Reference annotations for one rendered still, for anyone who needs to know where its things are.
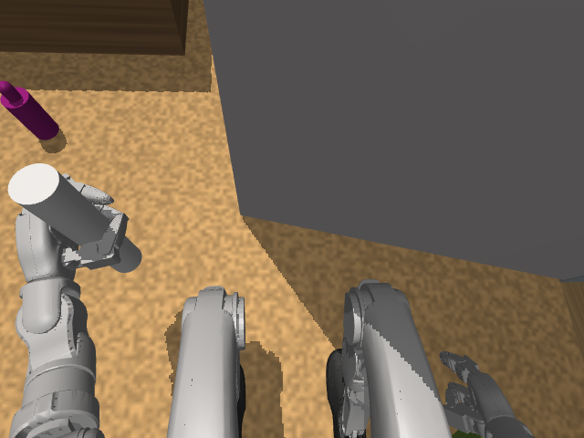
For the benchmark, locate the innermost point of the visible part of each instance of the left robot hand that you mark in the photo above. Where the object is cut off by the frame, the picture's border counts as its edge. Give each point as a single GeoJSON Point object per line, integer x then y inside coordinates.
{"type": "Point", "coordinates": [44, 252]}

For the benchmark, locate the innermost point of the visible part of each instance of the left robot arm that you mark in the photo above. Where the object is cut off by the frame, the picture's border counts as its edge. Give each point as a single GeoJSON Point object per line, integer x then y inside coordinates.
{"type": "Point", "coordinates": [59, 393]}

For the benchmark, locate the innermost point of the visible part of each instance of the right robot hand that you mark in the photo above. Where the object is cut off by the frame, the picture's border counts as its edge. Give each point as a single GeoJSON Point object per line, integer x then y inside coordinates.
{"type": "Point", "coordinates": [470, 409]}

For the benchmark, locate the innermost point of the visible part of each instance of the right robot arm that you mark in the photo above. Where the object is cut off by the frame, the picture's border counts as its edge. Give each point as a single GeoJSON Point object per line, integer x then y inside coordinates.
{"type": "Point", "coordinates": [506, 427]}

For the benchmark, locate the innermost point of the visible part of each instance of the right robot foot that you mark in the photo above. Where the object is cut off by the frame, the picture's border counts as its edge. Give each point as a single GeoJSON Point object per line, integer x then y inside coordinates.
{"type": "Point", "coordinates": [335, 391]}

